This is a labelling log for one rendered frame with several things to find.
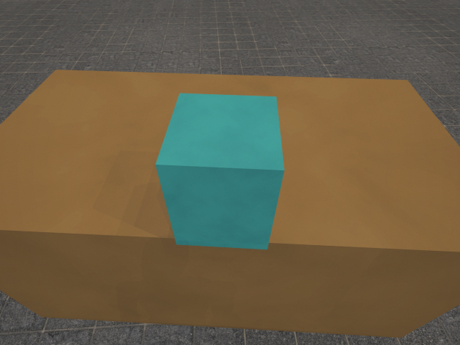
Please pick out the pedestal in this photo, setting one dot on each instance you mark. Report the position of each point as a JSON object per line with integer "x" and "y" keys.
{"x": 366, "y": 235}

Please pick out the carton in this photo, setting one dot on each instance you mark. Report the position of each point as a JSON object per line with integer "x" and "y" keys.
{"x": 220, "y": 168}

